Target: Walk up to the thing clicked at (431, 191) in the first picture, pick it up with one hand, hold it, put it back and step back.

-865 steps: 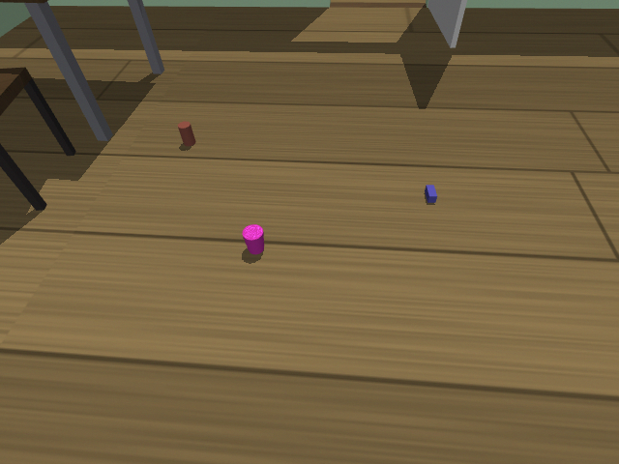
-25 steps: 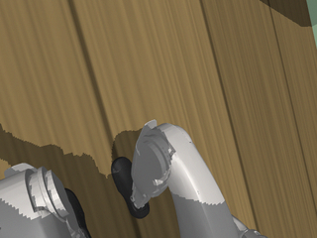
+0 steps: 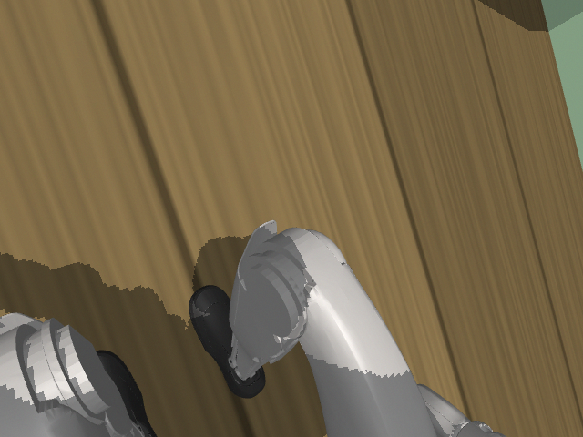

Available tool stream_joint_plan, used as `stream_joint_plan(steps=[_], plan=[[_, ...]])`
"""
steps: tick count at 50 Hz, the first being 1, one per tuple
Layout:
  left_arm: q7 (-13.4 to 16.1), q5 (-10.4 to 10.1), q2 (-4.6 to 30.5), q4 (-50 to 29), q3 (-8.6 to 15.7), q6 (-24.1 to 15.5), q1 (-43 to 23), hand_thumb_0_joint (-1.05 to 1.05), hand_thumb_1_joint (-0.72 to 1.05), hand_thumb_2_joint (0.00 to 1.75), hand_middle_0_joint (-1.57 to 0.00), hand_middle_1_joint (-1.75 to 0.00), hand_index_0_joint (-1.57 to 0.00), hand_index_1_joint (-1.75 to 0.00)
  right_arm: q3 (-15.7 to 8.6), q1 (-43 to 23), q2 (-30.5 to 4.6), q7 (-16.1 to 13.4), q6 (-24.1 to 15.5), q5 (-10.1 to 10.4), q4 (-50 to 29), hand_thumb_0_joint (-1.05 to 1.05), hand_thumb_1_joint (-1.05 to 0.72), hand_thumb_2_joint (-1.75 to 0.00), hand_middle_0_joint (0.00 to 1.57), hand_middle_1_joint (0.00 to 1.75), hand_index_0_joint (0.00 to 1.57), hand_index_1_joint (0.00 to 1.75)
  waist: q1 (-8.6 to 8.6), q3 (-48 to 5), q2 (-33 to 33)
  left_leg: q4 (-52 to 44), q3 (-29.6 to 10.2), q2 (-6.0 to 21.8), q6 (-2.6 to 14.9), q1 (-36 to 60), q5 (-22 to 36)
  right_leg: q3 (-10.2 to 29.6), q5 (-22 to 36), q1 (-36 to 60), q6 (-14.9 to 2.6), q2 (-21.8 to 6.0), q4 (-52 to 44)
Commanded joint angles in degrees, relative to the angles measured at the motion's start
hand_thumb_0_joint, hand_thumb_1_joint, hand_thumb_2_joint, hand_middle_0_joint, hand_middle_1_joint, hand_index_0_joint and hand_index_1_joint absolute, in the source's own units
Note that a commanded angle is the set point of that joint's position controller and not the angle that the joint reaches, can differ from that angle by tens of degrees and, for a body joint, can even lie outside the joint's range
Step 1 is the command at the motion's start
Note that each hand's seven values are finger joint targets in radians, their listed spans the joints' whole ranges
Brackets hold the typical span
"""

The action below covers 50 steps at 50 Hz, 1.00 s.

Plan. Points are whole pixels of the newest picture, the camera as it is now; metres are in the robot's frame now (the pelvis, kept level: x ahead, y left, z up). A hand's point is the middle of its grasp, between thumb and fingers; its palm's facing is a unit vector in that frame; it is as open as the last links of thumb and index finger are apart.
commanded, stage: close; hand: left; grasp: from above
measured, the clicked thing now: out of the picture +0.45 +0.33 -0.29
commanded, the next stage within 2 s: settle in 1.52 s
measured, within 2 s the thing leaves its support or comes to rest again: leaves its support in 1.94 s
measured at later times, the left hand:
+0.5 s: hand out of the picture +0.44 +0.33 -0.27, palm faces -0.39 -0.12 -0.91, open 12.1 cm
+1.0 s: hand out of the picture +0.43 +0.34 -0.27, palm faces -0.46 -0.15 -0.87, open 9.7 cm
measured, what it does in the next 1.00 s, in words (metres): stands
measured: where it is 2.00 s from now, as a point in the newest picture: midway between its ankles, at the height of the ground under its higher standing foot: (186, 395)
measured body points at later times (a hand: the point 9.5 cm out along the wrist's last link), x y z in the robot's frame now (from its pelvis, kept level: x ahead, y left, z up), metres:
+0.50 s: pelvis +0.00 +0.00 +0.00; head +0.29 +0.15 +0.31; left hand +0.46 +0.33 -0.22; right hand +0.07 -0.23 -0.04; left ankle +0.07 +0.10 -0.28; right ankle +0.12 -0.07 -0.28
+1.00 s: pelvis +0.00 +0.00 +0.00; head +0.28 +0.14 +0.32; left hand +0.45 +0.34 -0.22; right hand +0.06 -0.23 -0.05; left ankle +0.07 +0.10 -0.28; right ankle +0.12 -0.07 -0.28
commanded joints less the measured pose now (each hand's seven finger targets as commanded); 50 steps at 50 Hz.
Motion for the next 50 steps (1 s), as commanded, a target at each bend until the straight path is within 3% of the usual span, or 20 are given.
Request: stream_joint_plan(steps=[1, 2, 5, 10, 15, 21, 25, 29, 30, 32, 34, 35, 38, 40, 42, 44, 45, 47, 48, 50], plan=[[-0.2, -1.5, 10.2, -6.4, -1.1, -1.1, -11.3, 0.00, -0.34, 0.85, -0.18, -0.93, -0.19, -0.92, -4.7, 11.1, -17.1, -0.3, 0.1, 0.6, 1.0, 0.00, -0.90, -0.90, 0.20, 0.30, 0.20, 0.30, -2.89, -37.9, 34.0, -14.8, -3.9, 0.7, -5.51, 31.6, 17.8, 4.5, 14.3, 22.3, 2.76, 3.4, -9.3], [-0.7, -2.3, 8.8, -6.3, -2.3, -1.5, -11.6, 0.00, -0.33, 0.82, -0.17, -0.94, -0.20, -0.92, -4.4, 10.6, -17.3, -0.1, -0.1, 0.5, 1.1, 0.00, -0.90, -0.90, 0.20, 0.30, 0.20, 0.30, -3.52, -36.7, 33.5, -14.6, -4.4, 0.8, -5.56, 31.2, 17.2, 4.2, 13.6, 21.0, 2.86, 3.3, -9.2], [-0.6, -2.7, 10.4, -7.1, -2.1, -3.1, -12.1, 0.00, -0.31, 0.80, -0.19, -0.92, -0.21, -0.90, -4.3, 10.6, -18.1, -0.3, 0.4, 0.8, 1.6, 0.00, -0.90, -0.90, 0.20, 0.30, 0.20, 0.30, -2.83, -36.8, 33.5, -15.2, -4.6, 0.7, -5.43, 30.5, 15.9, 3.9, 12.9, 21.9, 2.75, 3.6, -10.0], [1.2, -0.8, 9.4, -5.9, -3.6, -4.9, -10.4, 0.00, -0.25, 0.77, -0.23, -0.89, -0.25, -0.86, -3.2, 9.8, -18.4, -0.1, 0.3, -0.1, 0.9, 0.00, -0.89, -0.90, 0.20, 0.30, 0.20, 0.30, -2.89, -35.5, 31.8, -14.6, -4.2, 0.5, -5.26, 29.7, 16.2, 3.6, 13.8, 22.6, 2.82, 4.2, -9.6], [5.3, 1.7, 12.0, -5.1, -2.1, -4.6, -10.9, 0.00, -0.18, 0.70, -0.28, -0.84, -0.31, -0.81, -3.1, 8.9, -19.1, 0.0, -0.4, -0.7, 0.0, 0.00, -0.89, -0.90, 0.20, 0.30, 0.20, 0.30, -2.31, -35.3, 32.7, -15.8, -4.2, 0.4, -5.28, 29.2, 13.8, 3.6, 12.2, 22.2, 2.49, 4.6, -9.7], [7.7, 1.9, 12.3, -7.1, -1.0, -1.7, -13.4, 0.00, -0.13, 0.69, -0.33, -0.81, -0.35, -0.78, -3.9, 8.1, -19.5, 0.7, -1.5, -1.0, 0.0, 0.00, -0.89, -0.90, 0.20, 0.30, 0.20, 0.30, -2.83, -37.7, 34.4, -15.6, -4.5, 0.8, -5.44, 30.8, 14.8, 4.0, 13.5, 22.2, 2.65, 4.6, -9.5], [6.4, 0.9, 11.6, -5.6, -0.7, 0.5, -13.4, 0.00, -0.07, 0.64, -0.38, -0.77, -0.41, -0.74, -4.3, 8.7, -19.1, 1.4, -1.8, -0.5, 0.8, 0.00, -0.90, -0.90, 0.20, 0.30, 0.20, 0.30, -3.50, -35.5, 34.7, -15.7, -4.9, 1.0, -5.55, 29.9, 14.0, 4.1, 12.4, 19.8, 2.80, 3.8, -9.6], [3.8, -0.9, 12.0, -3.3, 0.5, 1.4, -11.0, 0.00, -0.01, 0.58, -0.42, -0.75, -0.45, -0.71, -4.7, 9.3, -18.6, 1.4, -1.3, 0.5, 1.4, 0.00, -0.90, -0.90, 0.20, 0.30, 0.20, 0.30, -2.40, -36.3, 34.6, -15.7, -4.7, 0.8, -5.55, 29.4, 15.2, 4.3, 13.0, 21.1, 2.68, 3.6, -9.7], [2.8, -1.3, 9.9, -2.0, -0.3, 1.4, -10.2, 0.00, 0.02, 0.56, -0.44, -0.73, -0.47, -0.69, -4.7, 9.6, -18.0, 1.6, -1.3, 0.5, 1.2, 0.00, -0.90, -0.90, 0.20, 0.30, 0.20, 0.30, -3.09, -34.8, 33.2, -15.6, -5.0, 0.7, -5.51, 28.9, 14.8, 4.0, 12.5, 20.3, 2.81, 3.4, -9.4], [1.1, -2.4, 10.5, -4.3, -0.6, 0.8, -10.2, 0.00, 0.03, 0.53, -0.43, -0.73, -0.48, -0.68, -4.6, 9.2, -18.1, 1.5, -1.2, 0.8, 1.6, 0.00, -0.90, -0.90, 0.20, 0.30, 0.20, 0.30, -2.38, -35.9, 34.2, -15.7, -5.1, 0.8, -5.70, 30.2, 15.8, 3.9, 12.2, 19.8, 2.79, 3.3, -9.6], [-0.6, -3.0, 9.7, -6.0, -1.8, 0.2, -10.7, 0.00, 0.07, 0.49, -0.46, -0.71, -0.51, -0.67, -4.3, 9.7, -18.1, 1.4, -0.8, 0.7, 1.3, 0.00, -0.90, -0.90, 0.20, 0.30, 0.20, 0.30, -3.19, -36.4, 33.1, -15.3, -4.8, 0.8, -5.45, 31.4, 16.8, 3.9, 13.3, 21.3, 3.05, 3.4, -9.9], [-0.7, -3.4, 10.7, -7.5, -1.5, -0.5, -11.0, 0.00, 0.08, 0.50, -0.48, -0.70, -0.53, -0.66, -4.5, 9.5, -18.4, 1.2, -0.6, 1.1, 1.7, 0.00, -0.90, -0.90, 0.20, 0.30, 0.20, 0.30, -2.33, -37.3, 33.8, -15.2, -4.7, 0.7, -5.45, 30.8, 16.7, 4.0, 13.4, 22.1, 2.89, 3.4, -10.0], [-1.7, -3.9, 8.2, -5.6, -3.1, -2.0, -8.6, 0.00, 0.14, 0.47, -0.51, -0.69, -0.56, -0.64, -4.1, 10.2, -18.4, 1.0, 0.0, 0.9, 1.3, 0.00, -0.90, -0.90, 0.20, 0.30, 0.20, 0.30, -3.05, -36.3, 31.6, -15.2, -4.9, 0.7, -5.43, 30.4, 17.0, 3.4, 13.4, 22.6, 2.96, 3.6, -10.1], [-2.0, -4.0, 7.6, -5.8, -4.3, -3.1, -8.7, 0.00, 0.14, 0.47, -0.51, -0.68, -0.56, -0.63, -3.5, 9.9, -18.0, 0.8, 0.0, 0.8, 1.0, 0.00, -0.89, -0.90, 0.20, 0.30, 0.20, 0.30, -3.10, -34.8, 29.8, -14.6, -4.5, 0.4, -4.99, 28.6, 14.7, 3.6, 12.3, 22.4, 3.03, 3.7, -10.3], [-1.3, -3.7, 10.9, -6.6, -2.3, -4.0, -8.0, 0.00, 0.14, 0.47, -0.53, -0.66, -0.57, -0.62, -3.5, 10.0, -18.8, 0.2, 0.5, 1.1, 0.7, 0.00, -0.90, -0.90, 0.20, 0.30, 0.20, 0.30, -1.19, -35.5, 29.8, -15.0, -3.8, 0.0, -4.65, 26.7, 13.2, 3.9, 11.5, 24.5, 2.80, 4.1, -11.0], [-1.1, -2.8, 10.5, -5.9, -2.7, -4.6, -7.0, 0.00, 0.18, 0.45, -0.57, -0.62, -0.61, -0.58, -3.1, 10.3, -18.3, 0.1, 0.7, 0.9, 0.5, 0.00, -0.90, -0.90, 0.20, 0.30, 0.20, 0.30, -1.09, -35.6, 30.8, -15.2, -3.4, 0.1, -4.77, 27.5, 14.3, 4.1, 12.2, 25.2, 2.77, 4.2, -10.7], [-0.8, -2.7, 9.5, -6.9, -3.1, -5.1, -8.8, 0.00, 0.19, 0.49, -0.59, -0.62, -0.62, -0.58, -2.8, 10.7, -18.2, 0.3, 0.6, 0.4, 0.3, 0.00, -0.89, -0.90, 0.20, 0.30, 0.20, 0.30, -2.26, -35.1, 29.5, -14.9, -4.4, 0.4, -4.97, 27.9, 15.1, 3.6, 12.6, 23.6, 2.95, 3.9, -10.2], [0.4, -2.5, 10.3, -7.1, -2.0, -5.6, -8.4, 0.00, 0.21, 0.50, -0.59, -0.63, -0.62, -0.60, -2.8, 10.0, -18.4, -0.1, 0.7, 0.4, 0.4, 0.00, -0.89, -0.90, 0.20, 0.30, 0.20, 0.30, -1.61, -36.6, 29.8, -15.3, -4.7, 0.5, -5.03, 29.0, 15.5, 3.3, 13.0, 24.2, 2.92, 4.5, -10.6], [0.6, -1.7, 10.0, -6.4, -3.2, -5.6, -8.8, 0.00, 0.23, 0.47, -0.60, -0.61, -0.64, -0.58, -2.5, 10.1, -18.2, 0.0, 0.5, 0.2, 0.0, 0.00, -0.89, -0.90, 0.20, 0.30, 0.20, 0.30, -2.36, -35.2, 30.5, -14.9, -4.6, 0.5, -5.02, 28.9, 15.1, 3.5, 12.9, 23.2, 2.98, 4.3, -10.2], [1.8, -1.0, 10.1, -6.7, -3.0, -5.8, -9.6, 0.00, 0.25, 0.44, -0.62, -0.61, -0.66, -0.56, -2.6, 10.2, -18.6, 0.0, 0.4, -0.2, 0.4, 0.00, -0.89, -0.90, 0.20, 0.30, 0.20, 0.30, -2.61, -34.7, 29.7, -15.2, -4.6, 0.4, -4.87, 27.9, 13.4, 3.3, 11.8, 22.9, 2.96, 4.5, -10.6]])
